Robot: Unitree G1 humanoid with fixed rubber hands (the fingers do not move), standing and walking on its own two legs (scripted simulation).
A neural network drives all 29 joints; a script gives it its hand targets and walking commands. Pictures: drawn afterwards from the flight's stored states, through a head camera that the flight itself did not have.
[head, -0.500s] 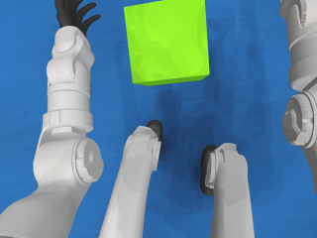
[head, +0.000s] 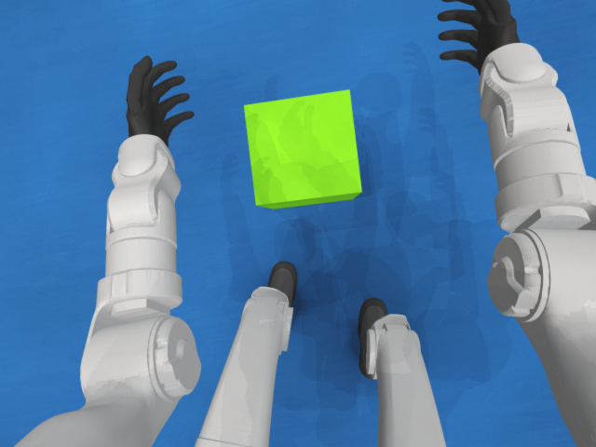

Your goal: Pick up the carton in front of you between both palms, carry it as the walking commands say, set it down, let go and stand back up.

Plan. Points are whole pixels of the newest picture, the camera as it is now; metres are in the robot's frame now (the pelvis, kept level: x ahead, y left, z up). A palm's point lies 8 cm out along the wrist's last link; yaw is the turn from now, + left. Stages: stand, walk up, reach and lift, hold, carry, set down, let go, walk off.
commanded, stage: let go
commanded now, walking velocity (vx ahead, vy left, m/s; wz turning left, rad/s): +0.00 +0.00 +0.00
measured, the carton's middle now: (305, 159) +0.50 +0.11 -0.52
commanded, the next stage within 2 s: stand in 1.34 s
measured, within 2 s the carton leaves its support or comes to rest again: neither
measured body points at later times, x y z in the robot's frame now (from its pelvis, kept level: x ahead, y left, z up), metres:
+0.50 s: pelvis +0.06 +0.02 +0.10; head +0.22 +0.03 +0.52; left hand +0.29 +0.27 +0.01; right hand +0.40 -0.16 +0.00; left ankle +0.10 +0.13 -0.61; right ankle +0.04 -0.12 -0.61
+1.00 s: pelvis +0.10 -0.01 +0.13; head +0.13 -0.01 +0.58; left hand +0.26 +0.23 +0.05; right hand +0.28 -0.24 +0.05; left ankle +0.10 +0.13 -0.61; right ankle +0.04 -0.13 -0.61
